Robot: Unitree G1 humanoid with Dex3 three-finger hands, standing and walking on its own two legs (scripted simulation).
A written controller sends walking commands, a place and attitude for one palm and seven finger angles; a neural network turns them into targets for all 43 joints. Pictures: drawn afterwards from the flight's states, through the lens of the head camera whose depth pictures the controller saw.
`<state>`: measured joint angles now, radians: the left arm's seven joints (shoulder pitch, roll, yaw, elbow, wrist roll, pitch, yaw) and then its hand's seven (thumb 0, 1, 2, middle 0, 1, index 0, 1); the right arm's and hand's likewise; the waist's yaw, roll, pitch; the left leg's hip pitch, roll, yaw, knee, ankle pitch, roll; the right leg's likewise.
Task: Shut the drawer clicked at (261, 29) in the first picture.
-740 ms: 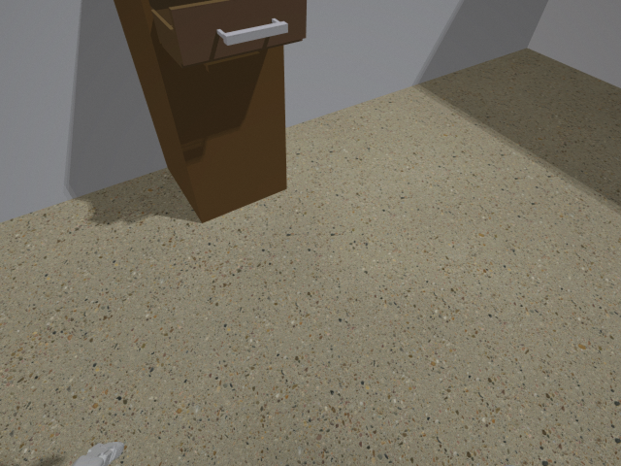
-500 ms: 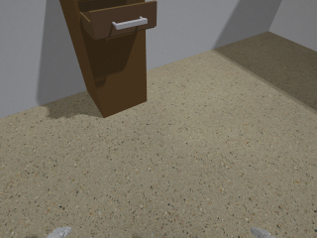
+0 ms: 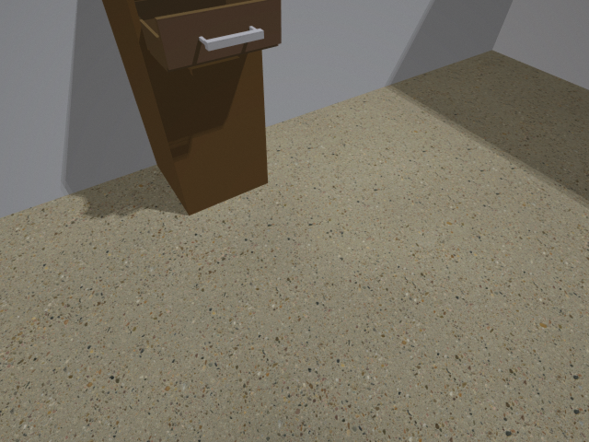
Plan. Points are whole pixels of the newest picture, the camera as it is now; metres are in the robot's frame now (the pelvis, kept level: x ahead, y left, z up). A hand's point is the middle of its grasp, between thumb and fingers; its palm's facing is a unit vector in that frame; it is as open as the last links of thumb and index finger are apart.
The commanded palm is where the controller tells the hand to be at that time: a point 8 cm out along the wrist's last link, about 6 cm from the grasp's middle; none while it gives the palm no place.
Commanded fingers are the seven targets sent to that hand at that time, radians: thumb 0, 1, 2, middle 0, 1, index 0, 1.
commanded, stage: stand and wait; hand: left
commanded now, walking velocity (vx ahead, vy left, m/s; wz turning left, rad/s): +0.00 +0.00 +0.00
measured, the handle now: (231, 36) +1.15 +0.26 +0.06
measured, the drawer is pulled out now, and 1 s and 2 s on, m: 0.18 0.18 0.18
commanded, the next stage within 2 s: look at it before walking up in 0.24 s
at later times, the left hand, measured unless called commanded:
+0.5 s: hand out of the picture +0.07 +0.24 -0.16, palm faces -0.04 -0.95 -0.32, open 7.4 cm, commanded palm none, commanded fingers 0.00 0.90 0.90 -0.20 -0.30 -0.20 -0.30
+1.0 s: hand out of the picture +0.07 +0.24 -0.16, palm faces -0.04 -0.95 -0.33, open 7.4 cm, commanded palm none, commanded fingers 0.00 0.90 0.90 -0.20 -0.30 -0.20 -0.30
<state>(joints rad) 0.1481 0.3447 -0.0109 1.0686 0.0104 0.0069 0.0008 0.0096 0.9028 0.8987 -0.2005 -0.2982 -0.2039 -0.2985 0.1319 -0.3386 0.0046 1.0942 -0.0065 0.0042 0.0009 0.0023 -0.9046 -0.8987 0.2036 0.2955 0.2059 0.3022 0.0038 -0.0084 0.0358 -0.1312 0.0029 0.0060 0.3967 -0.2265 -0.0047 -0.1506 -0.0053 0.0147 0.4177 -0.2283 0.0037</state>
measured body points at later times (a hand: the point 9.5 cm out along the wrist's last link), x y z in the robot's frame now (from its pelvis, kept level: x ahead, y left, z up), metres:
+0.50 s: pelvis -0.01 +0.00 +0.00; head +0.00 +0.00 +0.45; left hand +0.07 +0.29 -0.13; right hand +0.06 -0.30 -0.13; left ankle -0.01 +0.12 -0.74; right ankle +0.00 -0.12 -0.74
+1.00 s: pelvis +0.01 +0.00 +0.00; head +0.01 +0.00 +0.45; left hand +0.08 +0.29 -0.14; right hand +0.08 -0.29 -0.13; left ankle -0.01 +0.12 -0.74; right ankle +0.00 -0.12 -0.74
